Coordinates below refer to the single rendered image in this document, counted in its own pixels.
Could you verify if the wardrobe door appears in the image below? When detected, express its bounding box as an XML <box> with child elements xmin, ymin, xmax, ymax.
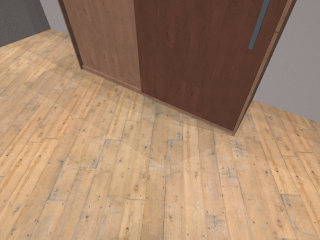
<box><xmin>133</xmin><ymin>0</ymin><xmax>288</xmax><ymax>131</ymax></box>
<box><xmin>63</xmin><ymin>0</ymin><xmax>141</xmax><ymax>89</ymax></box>

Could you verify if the handle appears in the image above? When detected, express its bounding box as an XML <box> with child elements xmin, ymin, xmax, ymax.
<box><xmin>248</xmin><ymin>0</ymin><xmax>271</xmax><ymax>50</ymax></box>

